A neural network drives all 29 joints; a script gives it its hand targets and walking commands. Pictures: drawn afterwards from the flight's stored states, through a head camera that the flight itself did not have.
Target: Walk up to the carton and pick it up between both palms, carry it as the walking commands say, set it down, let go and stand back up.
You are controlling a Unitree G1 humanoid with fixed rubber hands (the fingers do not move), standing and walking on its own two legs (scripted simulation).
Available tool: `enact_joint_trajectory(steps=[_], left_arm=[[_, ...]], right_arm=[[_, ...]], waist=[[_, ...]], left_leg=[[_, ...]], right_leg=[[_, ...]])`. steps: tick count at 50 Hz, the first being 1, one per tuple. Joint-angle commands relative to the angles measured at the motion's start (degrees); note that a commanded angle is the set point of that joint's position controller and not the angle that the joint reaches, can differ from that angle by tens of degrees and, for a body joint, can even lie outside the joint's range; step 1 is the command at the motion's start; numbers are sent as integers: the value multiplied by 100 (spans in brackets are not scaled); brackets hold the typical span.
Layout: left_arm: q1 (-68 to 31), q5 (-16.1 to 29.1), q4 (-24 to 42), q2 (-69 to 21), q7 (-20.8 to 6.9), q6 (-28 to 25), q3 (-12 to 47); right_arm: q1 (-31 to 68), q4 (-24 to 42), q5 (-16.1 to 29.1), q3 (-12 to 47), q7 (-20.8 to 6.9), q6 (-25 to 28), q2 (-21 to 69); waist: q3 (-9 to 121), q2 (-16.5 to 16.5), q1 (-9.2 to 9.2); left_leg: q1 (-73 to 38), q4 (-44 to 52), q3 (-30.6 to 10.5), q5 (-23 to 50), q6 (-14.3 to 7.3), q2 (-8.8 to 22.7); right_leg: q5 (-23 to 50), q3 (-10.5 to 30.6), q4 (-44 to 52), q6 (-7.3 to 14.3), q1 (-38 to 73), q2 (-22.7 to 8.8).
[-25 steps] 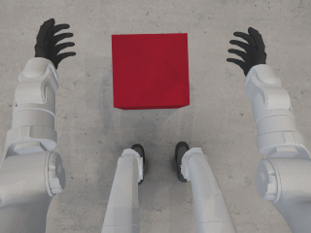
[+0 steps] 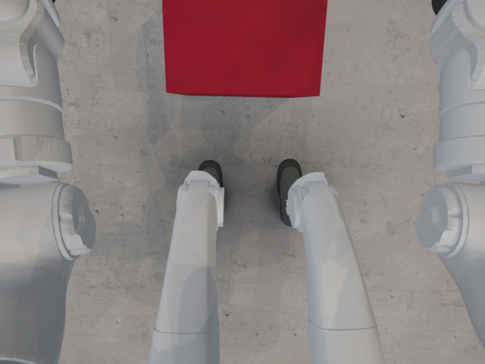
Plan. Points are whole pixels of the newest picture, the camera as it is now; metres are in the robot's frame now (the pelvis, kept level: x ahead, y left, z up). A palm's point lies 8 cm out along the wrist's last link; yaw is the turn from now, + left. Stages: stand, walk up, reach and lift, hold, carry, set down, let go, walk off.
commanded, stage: reach and lift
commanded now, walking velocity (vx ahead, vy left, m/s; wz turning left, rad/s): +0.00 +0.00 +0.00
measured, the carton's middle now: (242, 31) +0.56 +0.02 -0.48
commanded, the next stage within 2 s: none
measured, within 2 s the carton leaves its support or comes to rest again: neither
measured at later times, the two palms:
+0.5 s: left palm (113, 9) +0.55 +0.23 -0.30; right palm (384, 24) +0.54 -0.20 -0.30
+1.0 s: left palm (141, 29) +0.54 +0.22 -0.42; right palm (352, 45) +0.53 -0.20 -0.43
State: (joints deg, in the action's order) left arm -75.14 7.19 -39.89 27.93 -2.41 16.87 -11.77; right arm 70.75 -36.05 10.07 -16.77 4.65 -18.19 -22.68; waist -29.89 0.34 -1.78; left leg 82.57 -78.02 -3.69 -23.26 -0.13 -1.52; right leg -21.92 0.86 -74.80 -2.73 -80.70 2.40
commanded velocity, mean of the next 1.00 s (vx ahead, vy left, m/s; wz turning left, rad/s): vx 0.00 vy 0.00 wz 0.00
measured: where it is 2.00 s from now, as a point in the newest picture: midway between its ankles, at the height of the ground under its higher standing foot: (249, 205)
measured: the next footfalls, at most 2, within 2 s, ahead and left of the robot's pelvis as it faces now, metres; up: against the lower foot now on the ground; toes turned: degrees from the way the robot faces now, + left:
none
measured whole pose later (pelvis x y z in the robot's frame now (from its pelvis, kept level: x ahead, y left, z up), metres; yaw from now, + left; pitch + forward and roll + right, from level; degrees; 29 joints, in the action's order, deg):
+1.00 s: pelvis -0.01 -0.01 -0.26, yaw -1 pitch +31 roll -2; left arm -83.7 14.4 -54.7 29.6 3.2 9.4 -6.0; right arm 77.4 -47.8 15.8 -7.3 8.3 -10.8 -23.9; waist -30.2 0.7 -0.8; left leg 126.4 -129.7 -1.7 -34.3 0.1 -1.5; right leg -33.4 1.0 -127.7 -3.8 -125.5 3.6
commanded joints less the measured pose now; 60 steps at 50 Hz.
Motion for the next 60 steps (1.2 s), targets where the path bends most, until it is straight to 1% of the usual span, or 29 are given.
enact_joint_trajectory(steps=[1,2,3,5,7,9,10,12,13,14,15,18,19,21,23,25,27,32,34,39,44,45,46,47,50,52,57,59,60], left_arm=[[-2149,9,-32,1074,92,-361,-63],[-2176,-71,-724,1463,112,-303,-84],[-2524,107,75,1406,121,-386,72],[-2790,272,-572,1802,140,-238,131],[-3149,456,113,1904,246,-164,249],[-3774,695,-131,1979,305,-18,399],[-3578,604,-144,2142,353,15,208],[-3488,594,496,2196,427,-10,315],[-3648,678,-114,2398,432,14,285],[-3484,730,-384,2130,396,-13,287],[-3851,749,-174,2213,359,50,313],[-3764,678,314,2359,453,45,198],[-3896,695,706,2317,453,17,296],[-3590,661,383,2305,445,-102,3],[-3129,673,-731,1855,281,-193,261],[-3193,540,-455,1654,288,-344,312],[-3549,564,528,1994,338,-469,264],[-3075,391,-197,1843,471,-647,143],[-2573,388,-744,1583,404,-734,162],[-2645,728,-294,1536,432,-938,255],[-3383,526,-417,1865,582,-1080,298],[-3474,730,225,1887,623,-1081,247],[-2979,585,-758,1807,592,-1102,197],[-3341,811,146,1784,606,-1082,358],[-2548,564,-1351,1658,568,-1097,352],[-2823,588,-679,1484,584,-1179,304],[-2752,683,-1052,1373,614,-1101,642],[-2452,652,-561,1299,602,-1221,500],[-2564,734,-433,1206,607,-1255,587]], right_arm=[[1760,-26,-154,-146,62,495,-991],[1725,-740,-384,-221,103,449,-1324],[2229,327,-159,-174,172,480,-1062],[2506,-67,-215,-180,300,334,-1422],[3019,402,56,-4,327,163,-1318],[3509,689,5,13,373,87,-1565],[3486,541,162,65,356,24,-1544],[3339,1251,144,183,415,32,-1520],[3566,878,87,142,416,27,-1760],[3514,512,247,381,396,-49,-1541],[3599,429,187,442,365,-102,-1364],[3840,1012,588,456,374,-156,-1510],[3829,1343,546,564,381,-48,-1660],[3575,807,487,709,355,-41,-1362],[3007,-229,257,648,348,13,-999],[3044,-347,418,560,298,180,-878],[3377,960,329,536,390,359,-1221],[2530,19,235,402,403,526,-1355],[2255,-493,263,507,393,682,-998],[2684,374,370,576,403,971,-1080],[3099,124,468,468,365,1023,-1255],[3086,645,457,689,395,1058,-1419],[2883,-223,479,622,369,1066,-1287],[3214,607,741,1011,372,1102,-1184],[2470,-841,683,890,266,1073,-1009],[2685,-288,766,958,278,1137,-810],[2373,-959,546,534,258,1115,-1052],[2211,-917,590,644,259,1232,-965],[2138,-711,544,544,306,1293,-981]], waist=[[11221,-506,518],[10784,-593,555],[11589,-351,614],[11398,-476,700],[12610,-413,370],[12364,-285,677],[12035,-499,309],[12980,-209,345],[12555,-261,541],[11808,-397,116],[11689,-73,289],[12805,-440,-3],[13152,-370,174],[12319,-73,-5],[10686,118,256],[10939,-418,164],[12639,-299,131],[11319,-661,73],[10623,-503,69],[11304,-30,261],[10351,-561,-15],[10998,-266,48],[10128,-151,-8],[10831,-181,32],[9143,-268,-54],[9624,-316,-113],[9124,-730,375],[9731,-515,61],[9919,-526,380]], left_leg=[[-3984,-210,219,2585,100,-54],[-3675,-302,253,2108,135,-28],[-3461,-357,247,1945,71,-116],[-2798,-612,378,1268,58,-89],[-3439,-671,420,1573,-26,-151],[-3190,-808,332,1163,2,-16],[-2694,-872,521,760,-4,-123],[-3113,-1154,397,1366,-96,-102],[-3081,-1341,310,996,-68,9],[-2509,-1555,543,827,-60,-45],[-2099,-1441,406,462,-136,-34],[-3041,-1887,465,1315,-135,-47],[-3017,-2144,408,1636,-45,24],[-1901,-2060,646,986,-12,-88],[-572,-2210,501,508,-164,-2],[-1063,-2496,426,984,-98,0],[-2019,-2773,477,1859,-56,-11],[-1507,-3195,484,2017,38,115],[-728,-3362,558,1761,-15,76],[-863,-3769,472,2078,-35,54],[-1167,-4051,256,2001,-3,232],[-1277,-4117,335,2340,48,183],[-636,-4250,278,1978,-85,246],[-1049,-4127,343,2187,17,140],[-515,-4220,388,1494,-33,278],[-364,-4191,448,1489,-38,170],[-247,-3981,395,909,44,221],[-424,-4203,454,1761,4,150],[-571,-4310,311,2161,45,168]], right_leg=[[1309,-582,-459,44,1125,368],[899,-645,-556,55,850,308],[1113,-669,-717,30,1314,313],[770,-563,-961,9,1519,212],[869,-596,-1109,9,1794,241],[387,-847,-1242,75,1499,140],[91,-697,-1227,122,1215,106],[766,-658,-1723,82,1762,187],[310,-820,-1720,56,1280,165],[-13,-538,-1779,131,859,72],[-62,-767,-1961,82,890,66],[366,-711,-2217,110,958,96],[720,-752,-2376,120,1154,89],[732,-575,-2422,74,1532,95],[448,-516,-2672,30,585,60],[665,-570,-2936,69,329,142],[1415,-653,-3057,22,1171,161],[1462,-505,-3508,87,282,174],[1342,-407,-3581,-7,-46,118],[1937,-461,-3908,-2,603,123],[1182,-573,-4336,-15,-771,-1],[1497,-512,-4324,65,-318,-6],[1217,-498,-4424,28,-729,-9],[1621,-612,-4470,12,-51,36],[807,-643,-4518,-26,-1259,-4],[935,-567,-4532,2,-953,-13],[397,-687,-4424,76,-1631,-98],[1338,-574,-4630,-7,-975,-46],[1751,-522,-4707,29,-972,-51]])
